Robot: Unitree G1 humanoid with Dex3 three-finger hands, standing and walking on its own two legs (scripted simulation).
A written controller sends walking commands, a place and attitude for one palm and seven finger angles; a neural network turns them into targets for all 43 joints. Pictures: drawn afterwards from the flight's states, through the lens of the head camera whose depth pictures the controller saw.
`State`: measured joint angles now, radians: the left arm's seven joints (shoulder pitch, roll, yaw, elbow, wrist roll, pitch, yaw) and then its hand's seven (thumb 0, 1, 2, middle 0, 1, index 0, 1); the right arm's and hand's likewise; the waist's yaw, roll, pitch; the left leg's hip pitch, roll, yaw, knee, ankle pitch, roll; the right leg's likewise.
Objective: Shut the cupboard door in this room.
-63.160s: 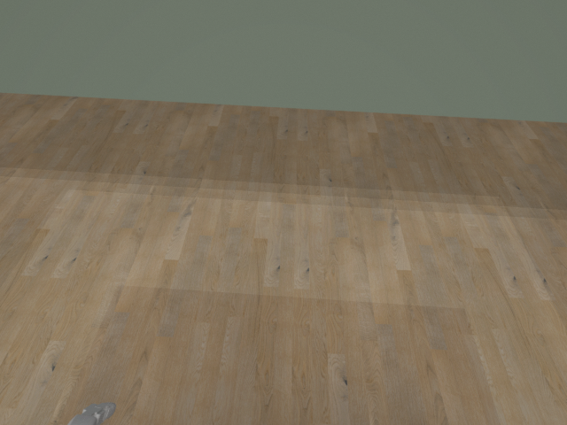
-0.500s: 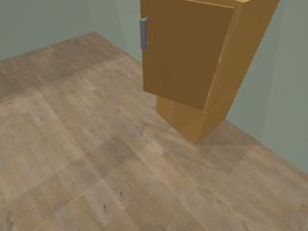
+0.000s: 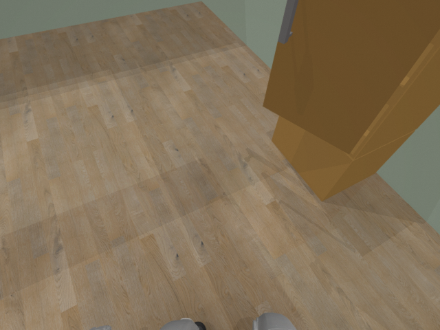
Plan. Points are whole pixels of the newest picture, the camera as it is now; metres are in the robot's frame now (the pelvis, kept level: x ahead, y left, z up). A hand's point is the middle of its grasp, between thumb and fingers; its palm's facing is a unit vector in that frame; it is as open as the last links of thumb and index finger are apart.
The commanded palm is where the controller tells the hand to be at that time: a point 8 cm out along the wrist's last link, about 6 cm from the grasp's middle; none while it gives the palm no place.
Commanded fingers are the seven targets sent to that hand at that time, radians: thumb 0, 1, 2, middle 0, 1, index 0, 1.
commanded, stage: walk to a spot facing it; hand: left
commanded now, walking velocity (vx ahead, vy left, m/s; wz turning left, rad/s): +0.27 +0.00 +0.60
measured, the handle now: (291, 16) +0.99 -0.21 +0.06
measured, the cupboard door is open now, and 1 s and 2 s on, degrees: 23 23 23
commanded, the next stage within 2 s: turn to face it in 0.86 s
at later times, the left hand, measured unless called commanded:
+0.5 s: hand out of the picture +0.01 +0.15 -0.14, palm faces +0.36 -0.89 -0.29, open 7.4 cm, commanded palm none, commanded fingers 0.00 0.90 0.90 -0.20 -0.30 -0.20 -0.30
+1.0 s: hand (76, 325) +0.14 +0.29 -0.16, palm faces +0.62 -0.76 -0.20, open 7.4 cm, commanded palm none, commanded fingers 0.00 0.90 0.90 -0.20 -0.30 -0.20 -0.30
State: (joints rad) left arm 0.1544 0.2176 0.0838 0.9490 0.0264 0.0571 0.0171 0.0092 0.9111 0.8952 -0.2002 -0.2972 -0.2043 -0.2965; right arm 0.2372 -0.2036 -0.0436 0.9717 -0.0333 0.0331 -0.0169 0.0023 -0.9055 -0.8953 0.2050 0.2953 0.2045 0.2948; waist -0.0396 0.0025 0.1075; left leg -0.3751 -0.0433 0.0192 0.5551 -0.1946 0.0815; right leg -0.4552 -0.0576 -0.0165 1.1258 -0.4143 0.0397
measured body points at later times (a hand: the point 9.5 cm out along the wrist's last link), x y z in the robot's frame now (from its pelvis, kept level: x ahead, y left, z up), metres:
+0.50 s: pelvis +0.07 -0.04 +0.01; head +0.11 -0.06 +0.46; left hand -0.01 +0.20 -0.12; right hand +0.21 -0.28 -0.14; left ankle +0.06 +0.11 -0.63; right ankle +0.03 -0.16 -0.73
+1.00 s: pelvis +0.20 +0.09 +0.01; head +0.23 +0.12 +0.45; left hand +0.11 +0.33 -0.14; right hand +0.41 -0.06 -0.13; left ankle +0.17 +0.13 -0.73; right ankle +0.35 -0.03 -0.65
